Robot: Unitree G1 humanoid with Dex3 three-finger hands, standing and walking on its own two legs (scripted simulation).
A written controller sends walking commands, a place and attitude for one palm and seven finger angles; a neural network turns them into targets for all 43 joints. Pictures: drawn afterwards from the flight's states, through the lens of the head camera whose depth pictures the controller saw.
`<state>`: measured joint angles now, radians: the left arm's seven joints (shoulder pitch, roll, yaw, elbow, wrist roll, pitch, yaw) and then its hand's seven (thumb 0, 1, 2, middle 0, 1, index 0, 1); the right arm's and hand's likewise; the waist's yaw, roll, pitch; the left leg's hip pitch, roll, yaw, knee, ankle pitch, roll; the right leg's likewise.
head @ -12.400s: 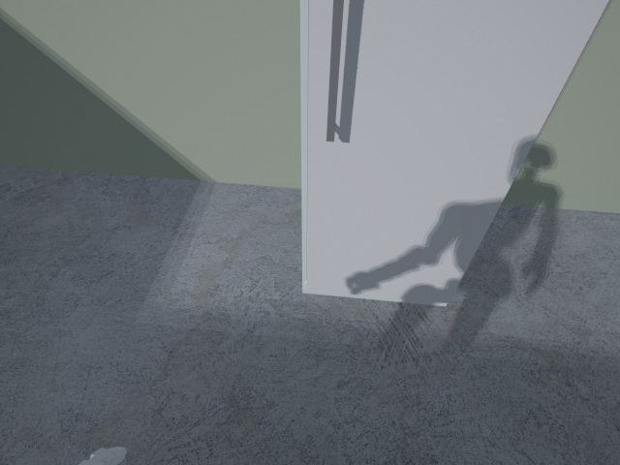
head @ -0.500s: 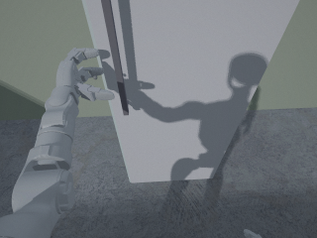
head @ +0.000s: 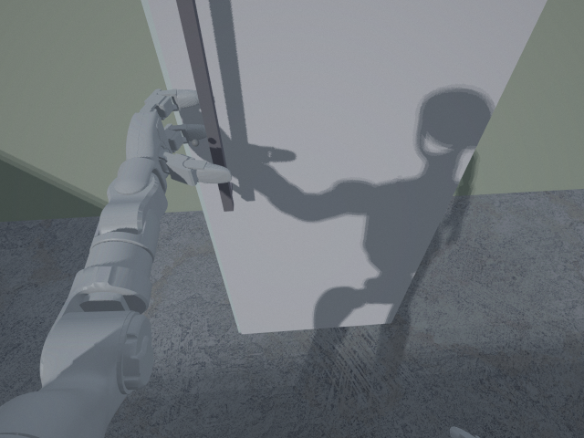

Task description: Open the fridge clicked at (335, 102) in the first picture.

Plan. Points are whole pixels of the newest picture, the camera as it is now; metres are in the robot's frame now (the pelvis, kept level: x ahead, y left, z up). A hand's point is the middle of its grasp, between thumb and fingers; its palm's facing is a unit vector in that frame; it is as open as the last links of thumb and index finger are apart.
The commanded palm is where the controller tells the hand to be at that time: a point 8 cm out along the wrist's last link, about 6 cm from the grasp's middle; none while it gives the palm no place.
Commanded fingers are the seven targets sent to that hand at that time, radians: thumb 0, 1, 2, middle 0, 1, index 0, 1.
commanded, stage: feel for the door with the fingertips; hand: left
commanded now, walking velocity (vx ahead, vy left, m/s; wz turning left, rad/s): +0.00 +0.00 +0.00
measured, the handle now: (207, 90) +0.52 +0.12 +0.22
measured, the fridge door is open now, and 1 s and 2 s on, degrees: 0 0 0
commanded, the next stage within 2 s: slide the fingers in behind the handle in 0.42 s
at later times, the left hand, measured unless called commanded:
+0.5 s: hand (198, 132) +0.47 +0.14 +0.18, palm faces +0.07 -1.00 +0.00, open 13.8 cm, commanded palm +0.45 +0.19 +0.18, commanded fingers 0.00 -0.50 0.30 -0.30 -1.20 -0.30 -1.20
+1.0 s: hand (204, 144) +0.46 +0.13 +0.18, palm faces +0.06 -1.00 +0.00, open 14.0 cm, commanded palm +0.43 +0.18 +0.18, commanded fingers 0.00 -0.50 0.30 -0.30 -1.20 -0.30 -1.20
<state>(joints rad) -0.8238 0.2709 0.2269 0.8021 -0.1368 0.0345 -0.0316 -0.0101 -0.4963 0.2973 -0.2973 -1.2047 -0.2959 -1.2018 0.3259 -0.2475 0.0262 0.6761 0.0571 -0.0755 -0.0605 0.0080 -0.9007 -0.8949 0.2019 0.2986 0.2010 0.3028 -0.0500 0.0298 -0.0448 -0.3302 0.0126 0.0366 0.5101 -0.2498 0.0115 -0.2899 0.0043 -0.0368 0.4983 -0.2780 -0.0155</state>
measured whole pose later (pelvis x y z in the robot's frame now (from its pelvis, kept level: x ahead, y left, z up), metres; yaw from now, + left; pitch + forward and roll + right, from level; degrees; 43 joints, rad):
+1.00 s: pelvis +0.00 +0.00 +0.00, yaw +0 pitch +4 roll +0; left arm -0.82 0.24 0.20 0.81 -0.13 0.02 0.00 -0.01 -0.50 0.30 -0.30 -1.21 -0.30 -1.20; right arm 0.32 -0.24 0.02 0.68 0.06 -0.06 -0.05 0.01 -0.90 -0.89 0.20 0.30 0.20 0.30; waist -0.05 0.03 -0.05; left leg -0.33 0.02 0.03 0.52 -0.26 0.01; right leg -0.28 0.01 -0.04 0.50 -0.28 -0.02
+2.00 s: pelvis +0.01 -0.01 +0.00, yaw +0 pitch +3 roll +0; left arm -0.77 0.16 0.15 0.67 -0.13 0.07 0.09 -0.01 -0.50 0.30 -0.24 -1.18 -0.21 -1.17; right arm 0.30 -0.24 0.01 0.69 0.04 -0.05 -0.05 0.01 -0.90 -0.90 0.20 0.30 0.20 0.30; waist -0.03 0.03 -0.05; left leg -0.28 0.02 0.03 0.48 -0.25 0.00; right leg -0.24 0.01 -0.04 0.47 -0.28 -0.03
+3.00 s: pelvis +0.00 +0.00 +0.00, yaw +0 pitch +3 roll +0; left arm -0.85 0.17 0.14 0.77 -0.12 0.05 0.10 0.00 0.41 0.69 -0.36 -1.32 -0.36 -1.31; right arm 0.31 -0.23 0.02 0.71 0.04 -0.05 -0.05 0.01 -0.90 -0.90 0.20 0.30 0.20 0.30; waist -0.04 0.03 -0.04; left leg -0.30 0.01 0.03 0.48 -0.24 0.01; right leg -0.25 0.01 -0.04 0.47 -0.27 -0.02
